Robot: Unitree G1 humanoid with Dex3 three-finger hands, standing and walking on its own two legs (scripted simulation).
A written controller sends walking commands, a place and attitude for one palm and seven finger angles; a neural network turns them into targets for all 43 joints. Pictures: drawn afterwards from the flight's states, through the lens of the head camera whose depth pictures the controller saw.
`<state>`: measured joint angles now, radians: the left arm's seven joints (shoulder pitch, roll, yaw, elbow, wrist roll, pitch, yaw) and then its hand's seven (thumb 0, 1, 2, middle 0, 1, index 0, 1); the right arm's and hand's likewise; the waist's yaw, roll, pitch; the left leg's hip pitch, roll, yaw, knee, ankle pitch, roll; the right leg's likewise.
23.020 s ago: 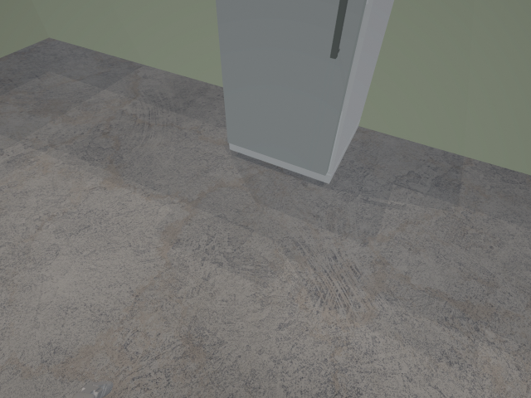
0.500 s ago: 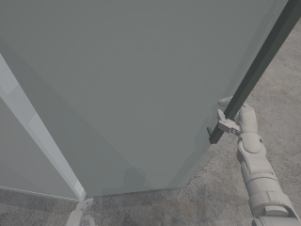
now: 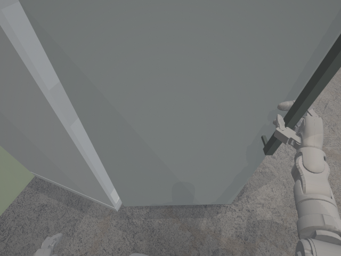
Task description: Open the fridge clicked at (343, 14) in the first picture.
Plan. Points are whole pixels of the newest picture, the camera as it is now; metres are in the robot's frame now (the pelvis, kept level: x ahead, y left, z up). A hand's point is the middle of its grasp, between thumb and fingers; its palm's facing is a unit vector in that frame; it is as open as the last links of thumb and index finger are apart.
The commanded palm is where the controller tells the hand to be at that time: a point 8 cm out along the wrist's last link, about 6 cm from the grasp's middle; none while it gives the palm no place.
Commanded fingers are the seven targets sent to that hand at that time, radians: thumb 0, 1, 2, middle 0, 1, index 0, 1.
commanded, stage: stop walking and hold the door back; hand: right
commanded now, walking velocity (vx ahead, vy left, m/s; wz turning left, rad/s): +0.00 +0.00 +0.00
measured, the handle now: (310, 80) +0.46 -0.21 +0.20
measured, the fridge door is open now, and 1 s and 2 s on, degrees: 67 69 68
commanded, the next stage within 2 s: loosen the grip on the handle in 0.28 s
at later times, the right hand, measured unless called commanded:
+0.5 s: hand (288, 137) +0.39 -0.21 +0.09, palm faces +0.10 +0.97 -0.22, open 6.3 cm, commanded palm +0.35 -0.26 +0.09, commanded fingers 0.00 -0.05 -0.49 0.45 1.40 0.45 1.40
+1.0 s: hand (284, 139) +0.40 -0.21 +0.07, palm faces +0.15 +0.95 -0.27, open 13.9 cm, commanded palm +0.36 -0.26 +0.09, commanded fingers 0.00 0.55 -0.20 0.25 1.15 0.25 1.15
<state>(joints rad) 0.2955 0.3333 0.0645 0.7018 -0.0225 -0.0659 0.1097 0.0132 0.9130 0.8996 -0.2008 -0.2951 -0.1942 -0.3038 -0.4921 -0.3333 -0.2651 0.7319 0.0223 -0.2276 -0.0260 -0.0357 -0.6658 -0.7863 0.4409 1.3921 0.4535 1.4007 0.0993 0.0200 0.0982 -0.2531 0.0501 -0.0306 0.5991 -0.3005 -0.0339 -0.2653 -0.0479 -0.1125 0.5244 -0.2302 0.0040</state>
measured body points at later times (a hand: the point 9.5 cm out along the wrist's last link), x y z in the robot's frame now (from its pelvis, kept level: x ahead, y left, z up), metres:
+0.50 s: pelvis -0.01 -0.01 +0.00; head +0.01 -0.02 +0.45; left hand +0.11 +0.24 -0.09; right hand +0.38 -0.26 +0.11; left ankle +0.00 +0.12 -0.73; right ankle +0.04 -0.12 -0.73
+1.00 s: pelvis +0.01 -0.01 -0.01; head +0.05 +0.00 +0.44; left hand +0.07 +0.26 -0.13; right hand +0.39 -0.26 +0.09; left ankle +0.00 +0.12 -0.73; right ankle +0.04 -0.12 -0.73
